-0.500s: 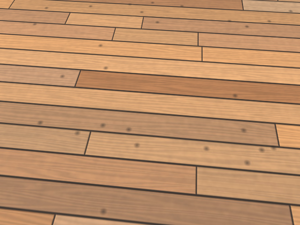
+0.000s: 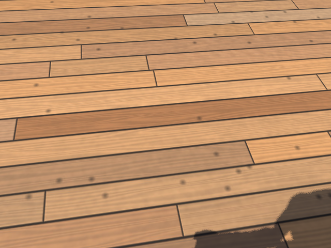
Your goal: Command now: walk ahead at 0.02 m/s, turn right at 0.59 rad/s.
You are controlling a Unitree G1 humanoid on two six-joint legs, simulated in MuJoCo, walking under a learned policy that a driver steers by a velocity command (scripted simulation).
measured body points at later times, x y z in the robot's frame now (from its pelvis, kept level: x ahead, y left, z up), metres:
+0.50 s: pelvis -0.01 -0.01 +0.00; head +0.00 -0.02 +0.45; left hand +0.15 +0.22 -0.11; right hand +0.02 -0.28 -0.14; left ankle +0.01 +0.10 -0.74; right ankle -0.04 -0.11 -0.74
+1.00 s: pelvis -0.01 +0.02 +0.01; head +0.01 +0.04 +0.45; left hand +0.06 +0.31 -0.13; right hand +0.07 -0.26 -0.11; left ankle -0.01 +0.09 -0.74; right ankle -0.03 -0.12 -0.67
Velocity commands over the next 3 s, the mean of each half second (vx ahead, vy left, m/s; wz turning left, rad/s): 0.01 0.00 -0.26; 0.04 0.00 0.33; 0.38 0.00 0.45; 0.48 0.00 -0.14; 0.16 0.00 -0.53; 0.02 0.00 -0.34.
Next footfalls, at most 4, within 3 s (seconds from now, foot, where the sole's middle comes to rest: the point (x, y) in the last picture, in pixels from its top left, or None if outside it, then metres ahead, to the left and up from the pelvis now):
0.38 right None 0.00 -0.11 -0.78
1.30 right None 0.17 -0.09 -0.78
1.76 left None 0.37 0.22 -0.78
2.24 right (140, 208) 0.63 0.11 -0.78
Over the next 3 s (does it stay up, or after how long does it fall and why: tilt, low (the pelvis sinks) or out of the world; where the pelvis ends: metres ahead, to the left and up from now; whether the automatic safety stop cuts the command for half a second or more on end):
stays up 0.54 0.21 0.01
